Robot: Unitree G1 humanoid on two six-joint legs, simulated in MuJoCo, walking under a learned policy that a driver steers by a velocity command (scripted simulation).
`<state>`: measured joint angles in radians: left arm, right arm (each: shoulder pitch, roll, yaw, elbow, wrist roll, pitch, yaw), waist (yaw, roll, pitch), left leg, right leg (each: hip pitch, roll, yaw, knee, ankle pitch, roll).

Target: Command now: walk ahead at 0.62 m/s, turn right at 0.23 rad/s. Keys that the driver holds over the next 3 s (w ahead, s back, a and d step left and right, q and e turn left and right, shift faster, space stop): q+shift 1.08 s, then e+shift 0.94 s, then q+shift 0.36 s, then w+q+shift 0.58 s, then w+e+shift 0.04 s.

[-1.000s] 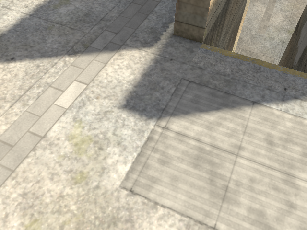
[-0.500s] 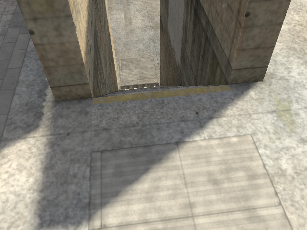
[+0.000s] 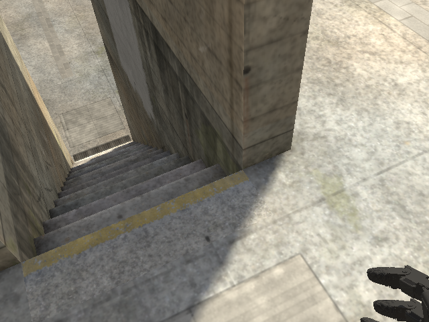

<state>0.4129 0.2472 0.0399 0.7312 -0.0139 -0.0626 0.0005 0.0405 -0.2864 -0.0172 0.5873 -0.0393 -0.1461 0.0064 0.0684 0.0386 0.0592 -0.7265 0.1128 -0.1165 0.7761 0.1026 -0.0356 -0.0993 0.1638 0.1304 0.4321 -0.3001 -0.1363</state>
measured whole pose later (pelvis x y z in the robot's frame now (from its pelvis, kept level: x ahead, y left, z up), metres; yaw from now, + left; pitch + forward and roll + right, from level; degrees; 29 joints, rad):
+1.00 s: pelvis +0.34 +0.02 +0.00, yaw +46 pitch +1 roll -1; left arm 0.11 0.26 0.03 0.69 0.03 0.03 0.04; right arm 0.25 -0.33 -0.07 0.57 0.03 0.08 -0.01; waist 0.01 0.03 0.08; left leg -0.53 0.10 -0.01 1.01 -0.35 -0.13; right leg -0.23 -0.05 -0.18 0.42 -0.19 -0.03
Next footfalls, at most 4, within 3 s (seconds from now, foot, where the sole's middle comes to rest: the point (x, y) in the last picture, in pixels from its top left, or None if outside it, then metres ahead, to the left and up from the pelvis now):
0.14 left None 0.38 0.14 -0.77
0.64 right None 0.46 -0.03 -0.77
1.14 left None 0.25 0.14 -0.77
1.66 right None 0.44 -0.02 -0.77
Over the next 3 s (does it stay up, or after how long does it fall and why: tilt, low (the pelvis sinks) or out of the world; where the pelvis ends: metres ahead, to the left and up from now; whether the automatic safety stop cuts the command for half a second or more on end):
stays up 0.55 0.21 -0.04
